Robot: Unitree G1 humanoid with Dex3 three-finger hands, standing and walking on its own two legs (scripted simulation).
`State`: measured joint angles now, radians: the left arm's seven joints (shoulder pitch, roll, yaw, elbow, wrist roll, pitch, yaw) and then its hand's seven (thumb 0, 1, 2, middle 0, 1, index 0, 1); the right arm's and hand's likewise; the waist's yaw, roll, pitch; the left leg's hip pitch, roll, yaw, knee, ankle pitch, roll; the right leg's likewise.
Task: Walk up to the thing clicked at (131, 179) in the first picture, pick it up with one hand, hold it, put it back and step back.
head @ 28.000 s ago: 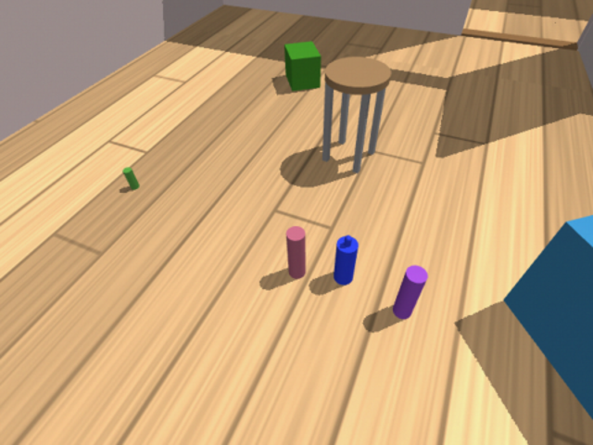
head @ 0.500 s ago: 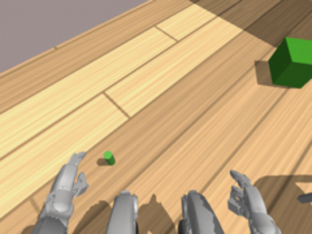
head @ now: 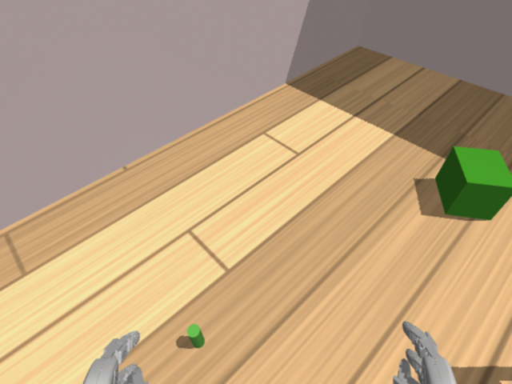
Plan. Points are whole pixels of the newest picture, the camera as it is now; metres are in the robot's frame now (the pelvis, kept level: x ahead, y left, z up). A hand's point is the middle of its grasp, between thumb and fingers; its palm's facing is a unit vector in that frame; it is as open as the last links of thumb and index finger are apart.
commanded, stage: home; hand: left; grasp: from above
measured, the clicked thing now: (196, 336) +0.44 +0.23 -0.66
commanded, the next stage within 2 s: stand in 1.94 s
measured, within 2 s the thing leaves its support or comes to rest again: neither
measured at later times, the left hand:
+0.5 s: hand out of the picture +0.16 +0.18 -0.04, palm faces +0.05 -0.98 -0.21, open 7.4 cm
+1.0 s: hand out of the picture +0.16 +0.18 -0.04, palm faces +0.04 -0.98 -0.21, open 7.4 cm
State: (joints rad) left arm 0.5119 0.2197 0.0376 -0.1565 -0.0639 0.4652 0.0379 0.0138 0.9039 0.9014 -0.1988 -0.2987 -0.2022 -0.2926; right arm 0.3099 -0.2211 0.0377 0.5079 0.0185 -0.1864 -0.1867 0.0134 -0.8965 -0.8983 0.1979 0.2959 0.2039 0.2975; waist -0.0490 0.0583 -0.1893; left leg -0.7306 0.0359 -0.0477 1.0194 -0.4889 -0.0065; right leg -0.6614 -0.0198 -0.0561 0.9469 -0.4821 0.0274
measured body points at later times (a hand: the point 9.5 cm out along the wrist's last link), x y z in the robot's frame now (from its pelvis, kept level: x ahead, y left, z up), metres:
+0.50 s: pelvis +0.00 +0.00 +0.00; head +0.02 +0.00 +0.45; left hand +0.15 +0.23 -0.03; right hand +0.16 -0.24 -0.07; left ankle +0.01 +0.12 -0.68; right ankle -0.01 -0.14 -0.68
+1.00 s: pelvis +0.00 +0.00 +0.00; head +0.01 +0.00 +0.45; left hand +0.15 +0.23 -0.03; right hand +0.16 -0.25 -0.06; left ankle +0.01 +0.12 -0.68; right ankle -0.01 -0.14 -0.68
